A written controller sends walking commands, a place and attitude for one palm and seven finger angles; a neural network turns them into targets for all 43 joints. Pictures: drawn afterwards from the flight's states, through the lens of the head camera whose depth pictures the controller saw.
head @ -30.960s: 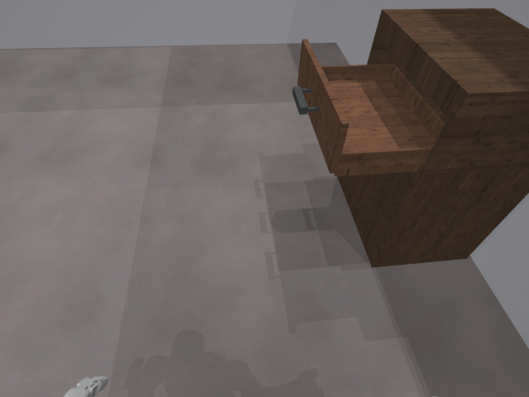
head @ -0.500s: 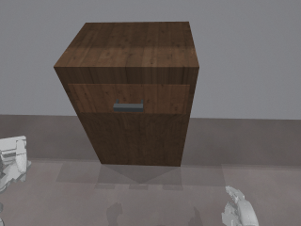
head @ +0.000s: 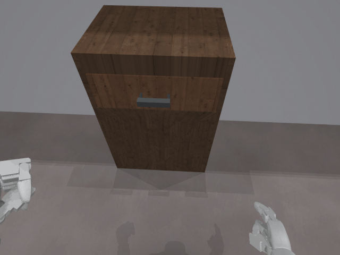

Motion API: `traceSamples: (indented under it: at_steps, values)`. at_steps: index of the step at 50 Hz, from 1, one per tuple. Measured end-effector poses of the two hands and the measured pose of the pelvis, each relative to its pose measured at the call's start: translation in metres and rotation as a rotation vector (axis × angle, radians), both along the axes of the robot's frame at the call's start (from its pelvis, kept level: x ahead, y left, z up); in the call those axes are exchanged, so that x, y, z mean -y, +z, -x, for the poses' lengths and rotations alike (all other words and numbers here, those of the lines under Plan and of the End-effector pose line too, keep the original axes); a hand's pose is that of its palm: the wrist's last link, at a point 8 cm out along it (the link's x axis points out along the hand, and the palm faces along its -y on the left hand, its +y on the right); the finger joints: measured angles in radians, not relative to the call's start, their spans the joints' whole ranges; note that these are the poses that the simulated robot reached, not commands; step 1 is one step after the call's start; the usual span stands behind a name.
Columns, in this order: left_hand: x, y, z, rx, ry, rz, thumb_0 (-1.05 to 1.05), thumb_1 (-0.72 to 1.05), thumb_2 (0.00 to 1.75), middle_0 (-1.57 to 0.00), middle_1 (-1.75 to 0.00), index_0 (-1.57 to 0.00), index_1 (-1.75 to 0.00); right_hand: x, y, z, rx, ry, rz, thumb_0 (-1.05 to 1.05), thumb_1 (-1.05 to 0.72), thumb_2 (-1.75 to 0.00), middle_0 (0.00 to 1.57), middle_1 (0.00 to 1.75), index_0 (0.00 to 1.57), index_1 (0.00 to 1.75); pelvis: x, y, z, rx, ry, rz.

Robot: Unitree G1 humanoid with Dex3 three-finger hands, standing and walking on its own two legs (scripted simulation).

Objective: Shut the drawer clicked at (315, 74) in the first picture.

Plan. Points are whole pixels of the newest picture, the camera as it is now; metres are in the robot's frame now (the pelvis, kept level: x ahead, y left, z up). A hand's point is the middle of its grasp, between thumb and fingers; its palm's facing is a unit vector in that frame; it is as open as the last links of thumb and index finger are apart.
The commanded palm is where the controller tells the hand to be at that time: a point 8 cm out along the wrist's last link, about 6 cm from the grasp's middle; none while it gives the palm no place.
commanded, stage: step back with the hand held close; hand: left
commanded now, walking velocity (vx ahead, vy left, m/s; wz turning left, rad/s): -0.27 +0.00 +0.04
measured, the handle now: (154, 99) +0.69 +0.12 -0.10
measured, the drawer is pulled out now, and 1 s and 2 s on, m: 0.00 0.00 0.00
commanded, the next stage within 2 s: stop stepping back and stand still in 0.84 s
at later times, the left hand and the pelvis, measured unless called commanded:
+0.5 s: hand (26, 214) +0.15 +0.23 +0.16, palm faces +0.31 -0.81 -0.50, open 3.2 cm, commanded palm +0.08 +0.28 +0.18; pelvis -0.04 -0.01 -0.01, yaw +2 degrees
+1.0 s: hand out of the picture +0.09 +0.16 +0.18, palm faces +0.19 -0.83 -0.52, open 3.3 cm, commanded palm +0.01 +0.23 +0.18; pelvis -0.13 -0.04 -0.01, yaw -3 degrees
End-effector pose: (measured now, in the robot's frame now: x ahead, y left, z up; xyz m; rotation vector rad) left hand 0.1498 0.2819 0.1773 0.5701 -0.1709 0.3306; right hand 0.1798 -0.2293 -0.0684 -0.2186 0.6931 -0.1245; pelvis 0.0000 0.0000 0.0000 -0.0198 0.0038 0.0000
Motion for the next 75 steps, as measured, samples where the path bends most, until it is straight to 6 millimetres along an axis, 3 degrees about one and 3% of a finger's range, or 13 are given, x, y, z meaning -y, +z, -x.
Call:
traceSamples:
  at_steps: [5,14,23,35,41,43,46,51,56,61,66,71,75]
  values:
    - [0.002,-0.005,0.009,0.021,-0.02,0.014,0.02,0.89,0.9,-1.41,-1.6,-1.4,-1.6,0.001,0.001,0.017,-0.028,0.016,0.04,0.01,-0.9,-0.9,0.21,0.3,0.21,0.3,0.0,-0.002,0.01,-0.004,0.015,0.01]
    - [0.002,0.016,0.023,0.105,-0.031,-0.111,0.02,0.89,0.9,-1.41,-1.6,-1.4,-1.6,0.01,-0.006,0.031,-0.043,0.023,0.057,0.02,-0.9,-0.9,0.21,0.3,0.21,0.3,0.008,-0.007,0.023,-0.014,0.042,0.009]
    - [0.014,0.005,0.033,0.094,-0.097,-0.039,0.01,0.89,0.9,-1.41,-1.6,-1.4,-1.6,0.022,-0.002,0.045,-0.043,-0.009,0.063,0.02,-0.9,-0.9,0.21,0.3,0.21,0.3,0.011,-0.007,0.04,-0.017,0.04,0.024]
    - [-0.003,0.025,0.063,0.138,-0.038,-0.1,0.02,0.88,0.9,-1.41,-1.6,-1.4,-1.6,0.014,0.006,0.068,-0.034,0.016,0.071,0.01,-0.9,-0.9,0.2,0.3,0.21,0.3,0.012,0.001,0.058,-0.071,0.06,0.06]
    - [0.023,0.003,0.073,0.087,-0.078,-0.037,0.01,0.89,0.9,-1.41,-1.6,-1.4,-1.6,0.013,-0.01,0.077,-0.04,0.052,0.024,0.01,-0.9,-0.9,0.21,0.3,0.21,0.3,0.026,-0.007,0.085,-0.124,-0.039,-0.004]
    - [0.036,-0.002,0.07,0.081,-0.125,-0.01,0.02,0.89,0.9,-1.41,-1.6,-1.4,-1.6,0.016,-0.015,0.087,-0.057,0.046,0.023,0.01,-0.9,-0.9,0.21,0.3,0.21,0.3,0.029,-0.006,0.097,-0.1,-0.041,0.014]
    - [0.056,0.008,0.071,0.128,-0.217,-0.017,0.02,0.89,0.9,-1.41,-1.6,-1.4,-1.6,0.023,-0.013,0.108,-0.049,0.013,0.007,0.01,-0.9,-0.9,0.21,0.3,0.21,0.3,0.035,-0.006,0.113,-0.062,-0.045,0.017]
    - [0.072,0.027,0.101,0.147,-0.291,-0.092,0.02,0.88,0.9,-1.41,-1.6,-1.4,-1.6,0.045,-0.003,0.147,0.018,-0.051,-0.011,0.01,-0.9,-0.9,0.21,0.3,0.21,0.3,0.046,-0.01,0.135,-0.023,-0.036,0.017]
    - [0.051,0.03,0.135,0.095,-0.144,-0.07,0.01,0.88,0.9,-1.41,-1.6,-1.4,-1.6,0.07,0.0,0.188,-0.074,-0.141,0.015,0.01,-0.9,-0.9,0.21,0.3,0.21,0.3,0.045,0.004,0.128,-0.039,-0.072,-0.048]
    - [0.024,0.002,0.134,0.081,0.024,0.044,0.01,0.89,0.9,-1.41,-1.6,-1.41,-1.6,0.08,-0.006,0.203,-0.108,-0.148,0.089,0.02,-0.91,-0.9,0.2,0.3,0.2,0.3,0.034,0.001,0.129,-0.032,-0.043,-0.036]
    - [0.035,-0.016,0.124,0.053,-0.038,0.097,0.02,0.89,0.9,-1.41,-1.6,-1.4,-1.6,0.063,-0.004,0.2,-0.046,-0.122,0.07,0.02,-0.91,-0.9,0.2,0.3,0.2,0.3,0.027,-0.003,0.151,0.012,-0.053,-0.056]
    - [0.064,0.017,0.141,0.094,-0.199,-0.04,0.02,0.89,0.9,-1.41,-1.6,-1.4,-1.6,0.036,0.002,0.201,0.064,-0.067,-0.024,0.02,-0.91,-0.9,0.2,0.3,0.2,0.3,0.034,-0.004,0.171,0.036,-0.042,-0.045]
    - [0.057,0.04,0.168,0.11,-0.183,-0.113,0.02,0.88,0.9,-1.41,-1.6,-1.4,-1.6,0.025,-0.004,0.209,0.02,-0.061,-0.073,0.01,-0.9,-0.9,0.21,0.3,0.21,0.3,0.033,0.001,0.175,0.021,-0.041,-0.017]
